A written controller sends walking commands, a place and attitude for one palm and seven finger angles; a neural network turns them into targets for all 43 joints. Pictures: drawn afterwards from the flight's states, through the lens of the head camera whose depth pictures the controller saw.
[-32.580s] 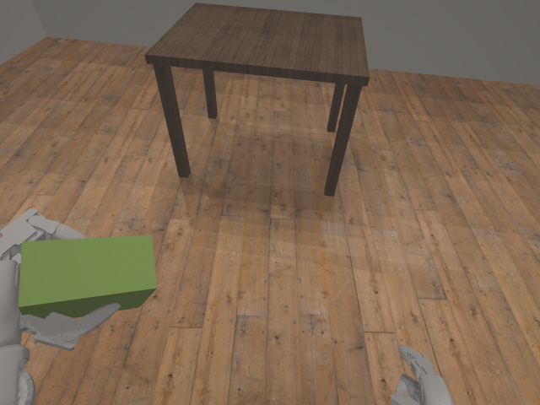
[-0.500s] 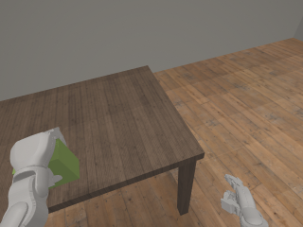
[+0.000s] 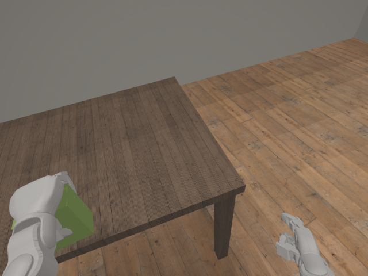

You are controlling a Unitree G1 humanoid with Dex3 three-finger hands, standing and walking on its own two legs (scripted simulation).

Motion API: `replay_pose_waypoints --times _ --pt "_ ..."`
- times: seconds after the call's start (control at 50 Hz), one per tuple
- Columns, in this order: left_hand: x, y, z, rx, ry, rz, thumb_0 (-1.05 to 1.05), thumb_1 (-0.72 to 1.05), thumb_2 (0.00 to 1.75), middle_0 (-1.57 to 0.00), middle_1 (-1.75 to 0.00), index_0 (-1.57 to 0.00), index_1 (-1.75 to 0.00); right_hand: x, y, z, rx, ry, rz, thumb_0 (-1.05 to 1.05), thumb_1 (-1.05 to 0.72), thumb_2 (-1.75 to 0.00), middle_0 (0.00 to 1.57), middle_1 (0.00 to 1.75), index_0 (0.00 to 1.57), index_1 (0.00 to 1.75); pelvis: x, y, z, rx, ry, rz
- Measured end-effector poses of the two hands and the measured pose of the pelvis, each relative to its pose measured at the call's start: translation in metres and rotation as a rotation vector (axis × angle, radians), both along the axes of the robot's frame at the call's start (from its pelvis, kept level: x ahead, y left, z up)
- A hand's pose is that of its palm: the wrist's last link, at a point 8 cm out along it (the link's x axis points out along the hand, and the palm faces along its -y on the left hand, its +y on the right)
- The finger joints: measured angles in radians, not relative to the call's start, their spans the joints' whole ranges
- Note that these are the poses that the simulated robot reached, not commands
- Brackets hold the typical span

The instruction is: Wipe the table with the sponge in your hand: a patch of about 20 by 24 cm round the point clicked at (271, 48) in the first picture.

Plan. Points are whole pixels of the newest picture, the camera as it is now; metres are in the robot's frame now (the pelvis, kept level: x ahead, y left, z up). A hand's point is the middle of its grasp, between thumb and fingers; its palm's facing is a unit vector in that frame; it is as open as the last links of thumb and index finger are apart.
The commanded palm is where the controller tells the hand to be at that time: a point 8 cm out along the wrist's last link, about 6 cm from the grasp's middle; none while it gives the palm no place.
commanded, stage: move the sponge above the wiping area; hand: left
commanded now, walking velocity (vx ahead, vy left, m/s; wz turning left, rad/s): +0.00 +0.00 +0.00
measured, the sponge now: (62, 224) +0.19 +0.31 +0.02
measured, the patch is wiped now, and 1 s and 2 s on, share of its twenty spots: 0.00 0.00 0.00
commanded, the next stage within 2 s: none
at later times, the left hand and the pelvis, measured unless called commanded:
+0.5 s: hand (62, 211) +0.21 +0.31 +0.05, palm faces -0.08 -0.13 -0.99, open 9.9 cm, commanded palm +0.20 +0.31 +0.13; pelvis -0.01 +0.02 +0.00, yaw +1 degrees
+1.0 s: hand (69, 200) +0.24 +0.31 +0.04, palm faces -0.06 -0.07 -1.00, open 9.9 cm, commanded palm +0.22 +0.32 +0.11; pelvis -0.01 +0.01 +0.00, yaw +1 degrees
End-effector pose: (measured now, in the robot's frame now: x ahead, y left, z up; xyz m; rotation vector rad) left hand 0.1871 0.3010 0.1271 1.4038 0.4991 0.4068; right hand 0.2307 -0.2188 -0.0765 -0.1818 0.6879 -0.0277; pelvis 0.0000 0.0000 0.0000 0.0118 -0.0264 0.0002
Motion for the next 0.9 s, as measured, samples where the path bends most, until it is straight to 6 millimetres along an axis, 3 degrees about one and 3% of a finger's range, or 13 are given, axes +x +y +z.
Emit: replay_pose_waypoints --times 0.08,0.16,0.28,0.38,0.48,0.58,0.72,0.8,0.9 --pt "0.004 -0.011 -0.011 -0.010 0.036 -0.096 -0.01 -0.49 1.05 -0.73 -1.31 -0.76 -1.31 -0.002 0.004 -0.001 -0.033 0.001 0.016 0.01 -0.90 -0.90 0.20 0.30 0.19 0.30 -0.004 0.002 0.000 -0.003 0.004 0.006" --pt "0.014 -0.016 -0.002 0.040 -0.035 -0.191 -0.01 -0.49 1.05 -0.74 -1.31 -0.77 -1.30 -0.006 0.011 -0.001 -0.038 0.009 0.017 0.01 -0.90 -0.90 0.20 0.30 0.20 0.30 -0.006 0.003 0.000 -0.007 0.007 0.001" --pt "0.021 0.009 0.012 0.080 -0.109 -0.092 -0.01 -0.49 1.05 -0.73 -1.31 -0.76 -1.31 -0.016 0.016 -0.003 0.004 0.030 -0.008 0.01 -0.90 -0.90 0.20 0.30 0.20 0.30 -0.007 0.007 0.001 -0.008 0.006 -0.004" --pt "0.014 0.022 -0.003 0.030 -0.018 -0.012 -0.01 -0.49 1.05 -0.73 -1.31 -0.76 -1.31 -0.020 0.017 -0.004 0.008 0.034 -0.017 0.01 -0.90 -0.90 0.20 0.30 0.20 0.30 -0.008 0.012 0.001 -0.009 0.005 0.000" --pt "0.010 0.009 -0.021 -0.009 0.044 -0.108 -0.01 -0.49 1.05 -0.73 -1.31 -0.76 -1.31 -0.022 0.018 -0.005 -0.028 0.034 -0.001 0.01 -0.90 -0.90 0.20 0.30 0.20 0.30 -0.011 0.017 0.001 -0.012 0.008 0.009" --pt "0.018 0.000 -0.018 0.043 -0.026 -0.203 -0.01 -0.49 1.05 -0.73 -1.31 -0.76 -1.31 -0.024 0.023 -0.005 -0.043 0.047 0.009 0.01 -0.90 -0.90 0.20 0.30 0.20 0.30 -0.014 0.018 0.000 -0.015 0.010 0.009" --pt "0.033 0.016 -0.004 0.078 -0.084 -0.093 -0.01 -0.49 1.05 -0.73 -1.31 -0.76 -1.31 -0.026 0.030 -0.008 0.006 0.063 -0.002 0.01 -0.90 -0.90 0.20 0.30 0.20 0.30 -0.014 0.018 0.001 -0.014 0.014 0.010" --pt "0.033 0.019 -0.012 0.054 -0.014 -0.046 -0.01 -0.48 1.05 -0.73 -1.31 -0.76 -1.31 -0.026 0.029 -0.009 0.022 0.065 -0.006 0.01 -0.90 -0.90 0.20 0.30 0.20 0.30 -0.013 0.018 0.001 -0.012 0.017 0.011" --pt "0.033 0.008 -0.028 0.021 0.056 -0.104 -0.01 -0.48 1.05 -0.73 -1.31 -0.76 -1.31 -0.024 0.023 -0.010 -0.002 0.068 -0.003 0.01 -0.90 -0.90 0.20 0.30 0.20 0.30 -0.010 0.016 0.001 -0.012 0.021 0.013"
